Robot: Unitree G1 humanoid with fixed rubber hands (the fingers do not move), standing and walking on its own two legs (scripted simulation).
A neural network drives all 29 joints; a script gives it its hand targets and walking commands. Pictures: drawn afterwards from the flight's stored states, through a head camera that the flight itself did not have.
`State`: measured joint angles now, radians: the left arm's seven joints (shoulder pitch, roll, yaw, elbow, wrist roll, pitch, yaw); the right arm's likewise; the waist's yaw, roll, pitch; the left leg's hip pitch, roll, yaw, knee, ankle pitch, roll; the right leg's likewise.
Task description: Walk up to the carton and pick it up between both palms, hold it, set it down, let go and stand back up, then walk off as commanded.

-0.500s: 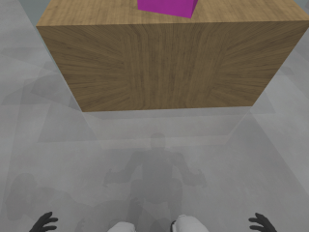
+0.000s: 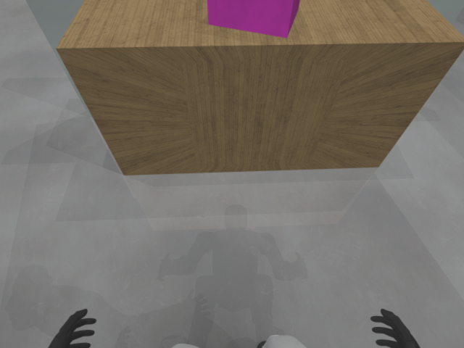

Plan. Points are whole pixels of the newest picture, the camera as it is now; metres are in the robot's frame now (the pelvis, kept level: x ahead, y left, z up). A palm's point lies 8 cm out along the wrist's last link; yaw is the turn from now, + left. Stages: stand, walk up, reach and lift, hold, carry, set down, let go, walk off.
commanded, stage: stand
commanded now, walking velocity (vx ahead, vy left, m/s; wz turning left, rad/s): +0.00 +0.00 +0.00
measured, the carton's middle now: out of the picture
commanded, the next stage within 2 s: none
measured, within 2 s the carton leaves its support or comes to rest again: neither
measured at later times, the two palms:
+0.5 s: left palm out of the picture +0.11 +0.31 -0.10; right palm out of the picture +0.11 -0.30 -0.10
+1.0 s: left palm out of the picture +0.10 +0.31 -0.11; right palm out of the picture +0.10 -0.30 -0.10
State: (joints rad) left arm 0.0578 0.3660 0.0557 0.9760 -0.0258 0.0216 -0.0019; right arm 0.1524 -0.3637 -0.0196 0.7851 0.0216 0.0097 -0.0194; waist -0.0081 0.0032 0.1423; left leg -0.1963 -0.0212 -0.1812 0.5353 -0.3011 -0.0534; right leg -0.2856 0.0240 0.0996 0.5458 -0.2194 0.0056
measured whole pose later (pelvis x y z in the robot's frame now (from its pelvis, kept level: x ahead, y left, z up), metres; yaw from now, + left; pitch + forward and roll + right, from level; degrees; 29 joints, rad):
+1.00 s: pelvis -0.01 +0.00 +0.00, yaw +0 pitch -3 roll +0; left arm 0.04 0.36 0.06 1.08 -0.03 0.02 0.00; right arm 0.15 -0.36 -0.02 0.85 0.02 0.01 -0.02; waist -0.01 0.00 0.11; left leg -0.17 -0.02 -0.18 0.51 -0.28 -0.05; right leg -0.26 0.02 0.10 0.51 -0.20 0.01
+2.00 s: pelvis -0.01 +0.00 +0.00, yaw +0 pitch -3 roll +0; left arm 0.05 0.36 0.05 1.07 -0.03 0.01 0.00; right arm 0.16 -0.36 -0.02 0.85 0.02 0.00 -0.02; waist -0.01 0.00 0.10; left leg -0.17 -0.02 -0.18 0.50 -0.28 -0.05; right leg -0.26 0.02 0.10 0.51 -0.19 0.01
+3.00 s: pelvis -0.01 +0.00 +0.00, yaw +0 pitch -4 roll +0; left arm 0.07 0.36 0.05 1.06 -0.03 0.01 0.00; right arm 0.19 -0.36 -0.02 0.85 0.02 0.00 -0.02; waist -0.01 0.00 0.09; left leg -0.16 -0.02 -0.18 0.50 -0.27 -0.05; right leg -0.25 0.02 0.10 0.50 -0.19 0.01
